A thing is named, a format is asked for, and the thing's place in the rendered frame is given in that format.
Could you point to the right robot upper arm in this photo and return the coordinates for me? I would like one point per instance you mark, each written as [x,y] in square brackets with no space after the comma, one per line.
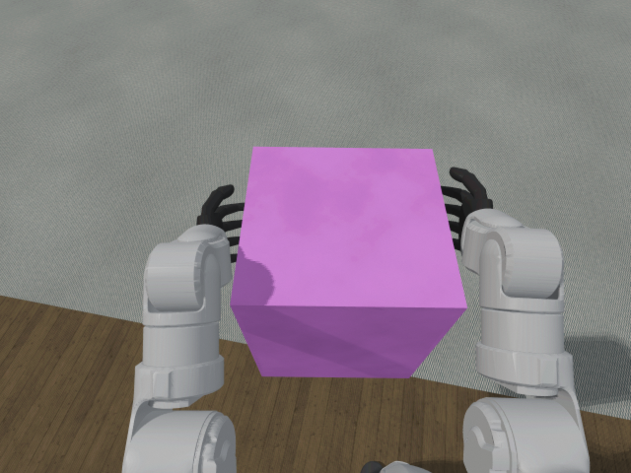
[520,435]

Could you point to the left robot forearm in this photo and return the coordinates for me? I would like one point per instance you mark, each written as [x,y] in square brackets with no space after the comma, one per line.
[181,306]

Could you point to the right robot forearm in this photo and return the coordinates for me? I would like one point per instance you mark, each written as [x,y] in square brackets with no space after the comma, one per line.
[521,286]

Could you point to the robot right hand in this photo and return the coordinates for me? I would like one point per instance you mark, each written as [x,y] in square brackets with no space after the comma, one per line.
[473,201]

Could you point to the robot right shin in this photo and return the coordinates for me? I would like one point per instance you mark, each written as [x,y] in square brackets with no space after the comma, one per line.
[393,463]

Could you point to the carton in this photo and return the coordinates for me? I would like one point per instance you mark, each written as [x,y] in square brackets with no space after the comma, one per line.
[346,265]

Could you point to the left robot upper arm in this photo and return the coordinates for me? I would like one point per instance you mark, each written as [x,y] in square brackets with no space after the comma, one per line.
[183,442]

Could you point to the robot left hand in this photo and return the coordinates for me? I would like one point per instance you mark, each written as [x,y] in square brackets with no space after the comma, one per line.
[212,214]

